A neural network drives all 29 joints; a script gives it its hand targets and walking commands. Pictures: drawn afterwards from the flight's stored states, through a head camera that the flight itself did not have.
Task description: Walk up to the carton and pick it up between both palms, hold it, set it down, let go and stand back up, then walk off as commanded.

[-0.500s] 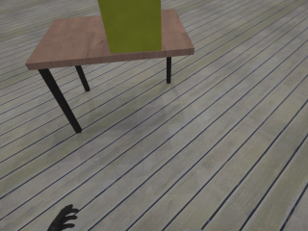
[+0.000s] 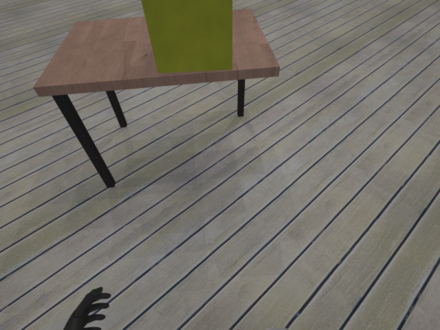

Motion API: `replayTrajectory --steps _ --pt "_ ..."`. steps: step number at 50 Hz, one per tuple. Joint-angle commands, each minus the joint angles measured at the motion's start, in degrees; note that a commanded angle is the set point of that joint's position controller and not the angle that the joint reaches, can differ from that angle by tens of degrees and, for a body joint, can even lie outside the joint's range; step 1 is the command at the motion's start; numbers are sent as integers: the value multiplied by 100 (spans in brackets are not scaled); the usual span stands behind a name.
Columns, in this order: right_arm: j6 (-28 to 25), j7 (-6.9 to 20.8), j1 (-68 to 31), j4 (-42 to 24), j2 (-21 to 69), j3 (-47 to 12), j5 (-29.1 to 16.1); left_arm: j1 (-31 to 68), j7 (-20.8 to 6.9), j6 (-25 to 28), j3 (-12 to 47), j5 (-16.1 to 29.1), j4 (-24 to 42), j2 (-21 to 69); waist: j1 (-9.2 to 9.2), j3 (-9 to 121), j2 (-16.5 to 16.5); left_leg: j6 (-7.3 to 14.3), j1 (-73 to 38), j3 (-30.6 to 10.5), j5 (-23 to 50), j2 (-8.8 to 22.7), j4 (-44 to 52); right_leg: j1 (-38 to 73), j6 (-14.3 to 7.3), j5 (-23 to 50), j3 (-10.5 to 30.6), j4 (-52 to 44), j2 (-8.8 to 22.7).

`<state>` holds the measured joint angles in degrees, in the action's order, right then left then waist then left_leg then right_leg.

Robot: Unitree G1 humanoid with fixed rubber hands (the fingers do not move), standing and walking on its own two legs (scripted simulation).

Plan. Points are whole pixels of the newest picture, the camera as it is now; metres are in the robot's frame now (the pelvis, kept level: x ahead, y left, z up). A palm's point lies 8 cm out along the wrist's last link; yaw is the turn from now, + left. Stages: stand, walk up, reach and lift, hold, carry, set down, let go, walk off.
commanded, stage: stand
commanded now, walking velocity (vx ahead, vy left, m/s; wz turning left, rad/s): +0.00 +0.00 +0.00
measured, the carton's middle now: (192, 19) +1.17 +0.12 +0.07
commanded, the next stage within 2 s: none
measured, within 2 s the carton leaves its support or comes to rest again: neither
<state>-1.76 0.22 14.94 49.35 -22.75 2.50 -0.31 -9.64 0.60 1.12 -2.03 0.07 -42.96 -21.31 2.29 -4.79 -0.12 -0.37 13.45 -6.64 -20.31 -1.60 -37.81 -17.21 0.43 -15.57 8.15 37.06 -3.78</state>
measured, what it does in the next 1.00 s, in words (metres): stands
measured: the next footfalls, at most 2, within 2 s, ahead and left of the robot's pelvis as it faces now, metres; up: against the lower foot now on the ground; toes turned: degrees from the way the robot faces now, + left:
none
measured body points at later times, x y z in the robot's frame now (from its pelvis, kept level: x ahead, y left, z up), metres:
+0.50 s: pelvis +0.00 +0.00 +0.00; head +0.01 +0.00 +0.45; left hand +0.16 +0.29 -0.09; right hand +0.08 -0.32 -0.11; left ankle +0.01 +0.14 -0.72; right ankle +0.05 -0.13 -0.72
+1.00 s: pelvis +0.00 +0.00 +0.00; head +0.01 +0.00 +0.45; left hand +0.16 +0.29 -0.09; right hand +0.08 -0.32 -0.11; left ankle +0.01 +0.14 -0.72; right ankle +0.05 -0.13 -0.72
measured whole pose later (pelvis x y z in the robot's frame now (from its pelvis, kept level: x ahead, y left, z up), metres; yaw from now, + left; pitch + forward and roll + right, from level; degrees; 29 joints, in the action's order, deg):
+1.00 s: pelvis +0.00 +0.00 +0.00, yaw +0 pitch -4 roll +0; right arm -1.8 0.2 13.1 50.4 -22.8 2.1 -0.3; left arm -9.1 0.6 1.1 -2.0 0.1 -43.8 -20.6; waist 2.3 -4.7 -0.1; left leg -0.4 13.3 -6.6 -20.0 -1.4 -36.9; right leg -17.1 0.5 -15.2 8.1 36.2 -3.8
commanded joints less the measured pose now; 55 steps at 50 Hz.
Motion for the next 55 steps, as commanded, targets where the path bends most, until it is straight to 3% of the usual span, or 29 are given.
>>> replayTrajectory --steps 1,3,5,7,9,11,12,13,14,15,17,22,23,25,29,31,32,35,37,38,42,44,45,46,48,49,51,53,55 --pt "-161 -38 -617 -151 -1109 62 124 818 -34 130 -175 -52 -249 -1047 -253 472 155 428 421 -812 439 608 1539 661 -334 457 337 -972 620" --pt "-147 -35 -737 -104 -1186 89 103 530 -58 94 -181 -23 -377 -1061 -306 665 -1 379 448 -789 102 597 1494 775 -347 188 353 -1014 673" --pt "-127 -37 -577 -90 -967 44 92 600 -54 113 -241 -4 -287 -1201 -282 388 197 403 262 -654 290 490 1394 335 -419 -337 578 -1248 682" --pt "-157 -58 -645 -68 -1184 105 96 686 -39 170 -212 -65 -252 -1212 -233 651 19 366 131 -610 549 504 1333 526 -430 318 484 -1163 765" --pt "-127 -43 -682 -83 -1209 84 123 612 -51 118 -187 1 -268 -1112 -289 615 307 397 239 -805 429 596 1532 677 -404 395 390 -1083 696" --pt "-141 -42 -731 -111 -1011 55 105 643 -42 132 -217 -47 -267 -1142 -323 704 199 426 213 -641 695 524 1345 621 -397 180 418 -1105 686" --pt "-139 -52 -620 -107 -1028 71 128 854 -41 134 -179 -67 -257 -1089 -206 671 430 416 125 -604 632 518 1367 533 -402 150 408 -1118 777" --pt "-130 -39 -610 -47 -1041 58 65 780 -32 97 -131 -70 -269 -1108 -149 625 310 355 42 -629 743 524 1355 471 -412 293 483 -1144 743" --pt "-120 -5 -555 -86 -1033 53 78 514 -61 128 -210 -23 -250 -1116 -344 911 234 376 155 -599 708 536 1241 704 -374 421 311 -1008 680" --pt "-107 -25 -708 -19 -1081 70 104 486 -17 123 -196 -24 -321 -1049 -346 626 67 432 288 -746 661 576 1401 687 -391 558 362 -999 665" --pt "-105 -35 -640 -60 -1047 49 101 735 -15 118 -182 -69 -262 -1119 -203 765 267 342 175 -602 727 493 1441 840 -327 759 389 -1078 727" --pt "-131 -42 -840 -136 -1073 56 95 573 -15 109 -208 -46 -341 -1068 -301 704 180 408 106 -743 1054 589 1409 803 -344 728 372 -1073 701" --pt "-112 -68 -722 -37 -996 28 -7 793 -14 117 -217 -73 -297 -1114 -157 937 350 310 -66 -530 1053 519 1369 775 -422 562 451 -1121 792" --pt "-108 -76 -866 -113 -978 67 55 603 -10 97 -170 -32 -307 -941 -269 786 232 395 -8 -554 1252 544 1216 703 -382 778 424 -1137 778" --pt "-138 -45 -553 6 -1055 13 109 632 -33 121 -194 -6 -321 -1068 -226 768 36 370 72 -654 856 591 1442 647 -314 556 392 -1027 674" --pt "-121 -14 -702 -43 -1109 69 83 533 -8 87 -208 -38 -353 -1048 -318 670 205 349 170 -538 596 466 1331 612 -388 327 418 -1128 706" --pt "-111 -41 -833 -25 -1079 78 169 718 -19 103 -203 -53 -319 -980 -279 675 444 349 115 -602 588 553 1442 670 -404 370 359 -1128 725" --pt "-82 -29 -792 3 -1008 45 121 629 -21 120 -188 -41 -314 -1009 -345 793 175 425 154 -674 711 565 1481 865 -360 732 385 -994 710" --pt "-128 -46 -747 -35 -1084 33 55 699 -16 96 -189 -22 -254 -1022 -166 797 -7 386 45 -680 961 593 1440 787 -339 887 319 -1033 733" --pt "-118 -75 -690 -28 -1032 24 99 628 -16 119 -177 -52 -279 -1022 -246 803 363 378 46 -575 1115 524 1293 752 -349 863 422 -1088 769" --pt "-111 -33 -563 -3 -902 3 68 785 4 143 -155 -36 -318 -1055 -123 1032 386 305 -199 -436 1154 490 1249 825 -370 1027 352 -1082 780" --pt "-96 -67 -734 -22 -1068 67 90 791 20 125 -235 -65 -278 -1130 -206 819 34 372 -86 -582 1304 509 1318 743 -339 1093 336 -954 717" --pt "-81 -64 -802 -10 -1056 97 128 768 35 115 -223 -68 -346 -1126 -218 765 124 401 -51 -608 1204 523 1316 685 -368 1087 412 -1005 712" --pt "-76 -43 -526 -17 -859 19 104 659 3 136 -260 -46 -401 -1265 -214 921 484 320 -119 -422 1255 497 1298 834 -385 1003 400 -1037 746" --pt "-53 -81 -612 -3 -1065 70 46 777 -35 127 -240 -49 -275 -1185 -214 855 249 350 40 -503 1001 471 1276 760 -348 745 405 -1113 752" --pt "-82 -77 -573 77 -1032 61 75 589 -32 116 -218 -66 -423 -1139 -265 809 446 400 23 -575 881 546 1387 717 -363 560 435 -1155 750" --pt "-140 -37 -814 -42 -972 34 35 707 -15 146 -204 -59 -311 -999 -186 934 50 369 18 -595 781 589 1401 797 -359 521 299 -1034 686" --pt "-55 -60 -819 -3 -1089 84 107 705 -27 119 -180 -80 -355 -1105 -258 663 361 369 184 -585 661 442 1482 712 -340 325 337 -1142 667" --pt "-117 -32 -716 -17 -933 28 101 770 -31 147 -151 -30 -301 -984 -193 815 229 380 85 -558 729 494 1459 705 -337 301 446 -1217 761"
